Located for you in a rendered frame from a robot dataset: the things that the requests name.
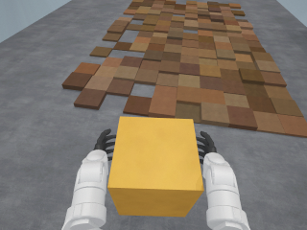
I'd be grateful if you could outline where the right robot hand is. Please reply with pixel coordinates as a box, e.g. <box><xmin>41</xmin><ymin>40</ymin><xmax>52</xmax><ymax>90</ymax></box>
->
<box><xmin>196</xmin><ymin>131</ymin><xmax>217</xmax><ymax>164</ymax></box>

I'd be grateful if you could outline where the left robot hand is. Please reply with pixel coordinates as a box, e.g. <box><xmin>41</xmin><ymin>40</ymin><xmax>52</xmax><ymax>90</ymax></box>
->
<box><xmin>94</xmin><ymin>128</ymin><xmax>117</xmax><ymax>161</ymax></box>

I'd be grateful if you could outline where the right robot forearm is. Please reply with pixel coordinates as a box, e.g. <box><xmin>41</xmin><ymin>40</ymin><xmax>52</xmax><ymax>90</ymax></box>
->
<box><xmin>202</xmin><ymin>152</ymin><xmax>250</xmax><ymax>230</ymax></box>

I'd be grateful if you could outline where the carton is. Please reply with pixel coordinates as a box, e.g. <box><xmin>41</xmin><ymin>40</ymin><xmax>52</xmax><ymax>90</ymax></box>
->
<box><xmin>107</xmin><ymin>116</ymin><xmax>204</xmax><ymax>218</ymax></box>

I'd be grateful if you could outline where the left robot forearm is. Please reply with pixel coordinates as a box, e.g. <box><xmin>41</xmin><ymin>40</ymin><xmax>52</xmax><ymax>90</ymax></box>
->
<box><xmin>61</xmin><ymin>149</ymin><xmax>108</xmax><ymax>230</ymax></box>

